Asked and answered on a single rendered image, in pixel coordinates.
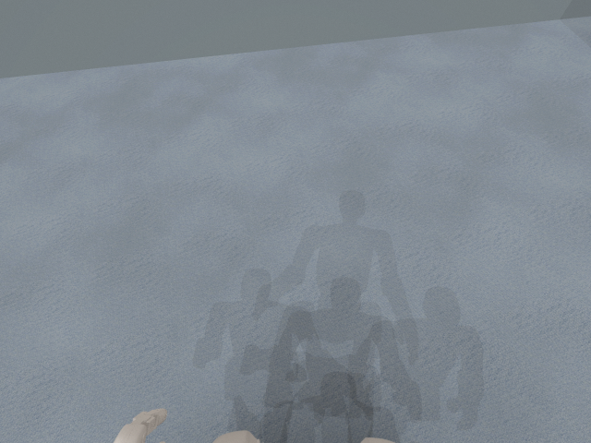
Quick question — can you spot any robot left hand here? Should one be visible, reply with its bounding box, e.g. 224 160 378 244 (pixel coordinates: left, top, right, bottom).
114 408 167 443

